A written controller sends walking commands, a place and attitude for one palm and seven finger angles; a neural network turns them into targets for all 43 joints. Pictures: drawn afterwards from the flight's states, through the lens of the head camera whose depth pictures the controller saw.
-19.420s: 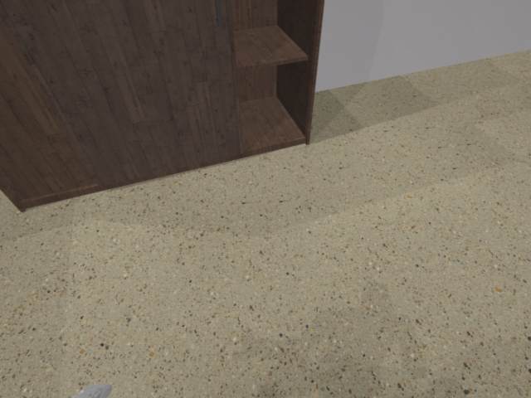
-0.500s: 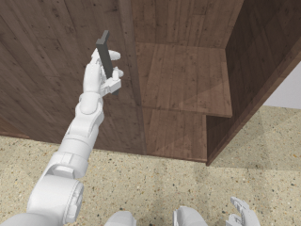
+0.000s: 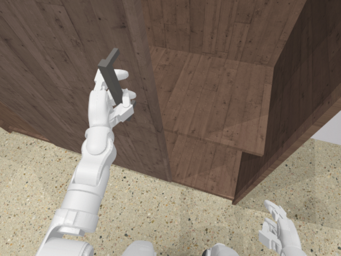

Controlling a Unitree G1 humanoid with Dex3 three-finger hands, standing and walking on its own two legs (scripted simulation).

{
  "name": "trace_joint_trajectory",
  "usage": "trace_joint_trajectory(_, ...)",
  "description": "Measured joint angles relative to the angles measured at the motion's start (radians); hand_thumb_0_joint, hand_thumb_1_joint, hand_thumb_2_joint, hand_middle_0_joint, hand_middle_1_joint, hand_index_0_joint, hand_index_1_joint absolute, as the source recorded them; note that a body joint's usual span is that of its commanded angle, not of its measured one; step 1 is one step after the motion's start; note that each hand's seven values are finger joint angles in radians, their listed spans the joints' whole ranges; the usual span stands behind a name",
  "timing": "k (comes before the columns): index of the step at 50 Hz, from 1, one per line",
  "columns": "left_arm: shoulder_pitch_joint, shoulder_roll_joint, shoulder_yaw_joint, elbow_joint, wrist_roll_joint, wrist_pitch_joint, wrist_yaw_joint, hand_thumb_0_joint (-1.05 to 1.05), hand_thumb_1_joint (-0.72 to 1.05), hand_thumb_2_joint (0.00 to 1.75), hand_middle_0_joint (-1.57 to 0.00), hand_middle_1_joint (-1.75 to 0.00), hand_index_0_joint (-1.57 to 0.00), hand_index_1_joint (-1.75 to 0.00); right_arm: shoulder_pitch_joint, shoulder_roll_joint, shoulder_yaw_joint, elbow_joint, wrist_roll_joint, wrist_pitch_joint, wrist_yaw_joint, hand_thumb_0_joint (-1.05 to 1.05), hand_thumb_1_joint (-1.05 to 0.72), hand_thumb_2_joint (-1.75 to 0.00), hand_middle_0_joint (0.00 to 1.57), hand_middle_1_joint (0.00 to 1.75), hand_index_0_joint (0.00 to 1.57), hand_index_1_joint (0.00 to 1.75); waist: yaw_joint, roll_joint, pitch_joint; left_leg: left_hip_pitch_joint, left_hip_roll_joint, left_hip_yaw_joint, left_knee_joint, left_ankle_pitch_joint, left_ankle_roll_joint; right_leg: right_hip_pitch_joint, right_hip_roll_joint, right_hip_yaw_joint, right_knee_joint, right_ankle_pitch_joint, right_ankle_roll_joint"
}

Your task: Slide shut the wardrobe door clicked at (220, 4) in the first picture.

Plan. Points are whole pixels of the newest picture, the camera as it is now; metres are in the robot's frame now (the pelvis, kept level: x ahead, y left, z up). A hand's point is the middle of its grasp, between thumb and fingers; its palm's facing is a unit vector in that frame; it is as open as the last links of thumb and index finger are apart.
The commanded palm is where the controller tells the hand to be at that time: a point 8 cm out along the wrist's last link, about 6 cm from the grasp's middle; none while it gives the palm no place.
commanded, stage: step sideways, sliding the door along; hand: left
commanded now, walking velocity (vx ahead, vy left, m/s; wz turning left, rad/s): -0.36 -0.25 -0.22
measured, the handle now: (121, 88) +0.43 +0.20 +0.10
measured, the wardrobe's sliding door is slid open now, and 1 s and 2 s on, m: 0.35 0.07 0.00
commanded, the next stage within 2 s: stop walking and hold the door there in 1.56 s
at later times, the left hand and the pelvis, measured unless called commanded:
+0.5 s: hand (183, 121) +0.36 +0.04 +0.10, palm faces +0.14 -0.99 -0.10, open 5.9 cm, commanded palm +0.33 +0.02 +0.11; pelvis +0.02 -0.07 +0.00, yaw -1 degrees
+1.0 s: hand (255, 142) +0.33 -0.10 +0.10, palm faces +0.04 -0.99 -0.11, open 6.0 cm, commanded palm +0.31 -0.10 +0.11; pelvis -0.04 -0.18 +0.01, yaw -6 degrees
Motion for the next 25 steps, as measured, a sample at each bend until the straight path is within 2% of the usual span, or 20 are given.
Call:
trace_joint_trajectory(3,0.066,-0.004,0.01,-0.064,0.014,-0.02,-0.003,0.02,0.78,0.88,-0.42,-1.38,-0.14,-1.4,-0.022,0.009,0.011,-0.015,0.002,-0.005,0.018,0.01,-0.91,-0.9,0.19,0.3,0.2,0.3,-0.017,0.032,0.016,-0.023,0.048,0.017,0.062,0.027,0.003,0.051,0.038,-0.022,-0.069,-0.009,-0.03)
trace_joint_trajectory(4,0.084,-0.005,0.012,-0.082,0.018,-0.026,-0.006,0.02,0.78,0.88,-0.42,-1.38,-0.15,-1.4,-0.03,0.015,0.015,-0.017,0.003,-0.001,0.02,0.01,-0.91,-0.9,0.19,0.3,0.2,0.3,-0.025,0.028,0.019,-0.05,0.055,0.026,0.102,0.061,0.019,0.058,0.039,-0.028,-0.086,0.004,-0.04)
trace_joint_trajectory(6,0.121,-0.012,0.011,-0.114,0.03,-0.041,-0.01,0.02,0.77,0.88,-0.43,-1.38,-0.16,-1.4,-0.04,0.024,0.023,-0.023,0.003,0.002,0.018,0.01,-0.91,-0.9,0.2,0.3,0.2,0.3,-0.03,0.006,0.011,-0.096,0.031,0.026,0.151,0.012,0.043,0.052,0.029,-0.02,-0.104,0.011,-0.044)
trace_joint_trajectory(7,0.141,-0.019,0.008,-0.132,0.035,-0.048,-0.009,0.02,0.78,0.88,-0.43,-1.38,-0.16,-1.4,-0.042,0.025,0.027,-0.027,0.001,0.001,0.015,0.01,-0.91,-0.9,0.2,0.3,0.2,0.3,-0.029,-0.004,0.003,-0.106,0.016,0.029,0.132,-0.009,0.052,0.044,0.024,-0.012,-0.109,0.014,-0.044)
trace_joint_trajectory(8,0.161,-0.027,0.002,-0.152,0.036,-0.053,-0.009,0.02,0.78,0.88,-0.43,-1.38,-0.17,-1.4,-0.044,0.025,0.031,-0.031,-0.002,0.0,0.011,0.01,-0.91,-0.9,0.2,0.3,0.2,0.3,-0.03,-0.01,-0.003,-0.105,0.01,0.038,0.086,0.018,0.059,0.035,0.023,-0.004,-0.109,0.019,-0.043)
trace_joint_trajectory(10,0.202,-0.039,-0.015,-0.197,0.04,-0.058,-0.005,0.02,0.78,0.87,-0.42,-1.38,-0.19,-1.4,-0.047,0.019,0.032,-0.041,-0.007,0.003,0.008,0.01,-0.91,-0.9,0.2,0.3,0.2,0.3,-0.031,-0.003,-0.013,-0.076,0.027,0.066,-0.013,0.196,0.069,0.016,0.037,0.004,-0.082,0.028,-0.033)
trace_joint_trajectory(12,0.227,-0.034,-0.037,-0.229,0.041,-0.061,-0.016,0.03,0.78,0.87,-0.41,-1.39,-0.21,-1.4,-0.048,0.027,0.021,-0.049,-0.013,0.013,0.017,0.01,-0.91,-0.9,0.2,0.3,0.2,0.3,-0.029,-0.011,-0.018,-0.038,0.04,0.087,-0.053,0.131,0.029,-0.016,0.045,0.019,-0.005,0.001,-0.01)
trace_joint_trajectory(15,0.235,-0.033,-0.062,-0.256,0.055,-0.064,-0.029,0.03,0.78,0.87,-0.41,-1.39,-0.23,-1.4,-0.041,0.041,0.019,-0.065,-0.026,0.012,0.036,0.01,-0.91,-0.9,0.2,0.3,0.2,0.3,-0.016,-0.021,-0.002,-0.005,0.054,0.095,-0.07,0.059,-0.014,-0.051,0.043,0.034,0.11,-0.101,-0.001)
trace_joint_trajectory(17,0.237,-0.038,-0.07,-0.268,0.06,-0.07,-0.028,0.03,0.78,0.87,-0.42,-1.39,-0.23,-1.4,-0.042,0.048,0.028,-0.07,-0.03,0.005,0.046,0.01,-0.91,-0.9,0.2,0.3,0.2,0.3,-0.006,-0.015,0.017,0.008,0.07,0.096,-0.06,0.052,-0.034,-0.048,0.033,0.029,0.103,-0.098,-0.003)
trace_joint_trajectory(20,0.239,-0.042,-0.066,-0.287,0.064,-0.078,-0.026,0.02,0.77,0.87,-0.43,-1.4,-0.23,-1.4,-0.048,0.059,0.044,-0.072,-0.025,-0.001,0.054,0.01,-0.91,-0.9,0.2,0.3,0.2,0.3,-0.001,0.006,0.045,0.002,0.107,0.084,0.01,0.025,-0.051,0.002,0.03,0.008,-0.012,0.017,-0.01)
trace_joint_trajectory(21,0.238,-0.047,-0.062,-0.289,0.065,-0.082,-0.026,0.02,0.77,0.87,-0.43,-1.4,-0.23,-1.4,-0.058,0.059,0.046,-0.065,-0.021,-0.003,0.055,0.01,-0.91,-0.9,0.2,0.3,0.2,0.3,-0.011,0.03,0.061,-0.007,0.131,0.071,0.045,0.021,-0.047,0.019,0.048,-0.012,-0.016,0.016,-0.023)
trace_joint_trajectory(22,0.238,-0.053,-0.061,-0.287,0.067,-0.086,-0.026,0.02,0.77,0.87,-0.44,-1.4,-0.23,-1.4,-0.066,0.061,0.046,-0.055,-0.016,-0.001,0.054,0.01,-0.91,-0.9,0.2,0.3,0.2,0.3,-0.025,0.045,0.068,-0.031,0.146,0.063,0.084,0.054,-0.018,0.028,0.058,-0.031,-0.022,0.006,-0.038)
trace_joint_trajectory(23,0.24,-0.057,-0.06,-0.286,0.068,-0.091,-0.027,0.02,0.77,0.87,-0.44,-1.4,-0.23,-1.4,-0.074,0.065,0.045,-0.044,-0.012,0.0,0.05,0.01,-0.91,-0.9,0.2,0.3,0.2,0.3,-0.031,0.04,0.066,-0.064,0.13,0.046,0.144,0.02,0.002,0.021,0.056,-0.036,-0.023,-0.002,-0.05)
trace_joint_trajectory(25,0.25,-0.069,-0.063,-0.291,0.067,-0.096,-0.025,0.02,0.78,0.87,-0.44,-1.4,-0.23,-1.4,-0.086,0.068,0.046,-0.026,-0.016,-0.01,0.037,0.01,-0.91,-0.9,0.2,0.3,0.2,0.3,-0.032,0.005,0.054,-0.12,0.055,0.023,0.238,-0.113,0.032,-0.006,0.038,-0.019,-0.035,0.005,-0.063)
